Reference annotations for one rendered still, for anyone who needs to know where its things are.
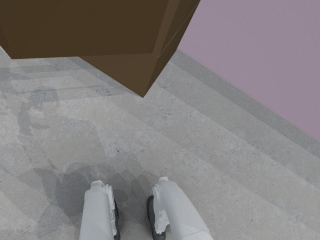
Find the left robot shin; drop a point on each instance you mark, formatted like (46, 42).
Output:
(112, 214)

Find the right robot shin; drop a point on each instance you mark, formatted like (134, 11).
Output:
(161, 219)

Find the robot shin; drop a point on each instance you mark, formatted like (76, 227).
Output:
(161, 219)
(112, 214)

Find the cupboard door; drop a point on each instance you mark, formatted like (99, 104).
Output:
(31, 29)

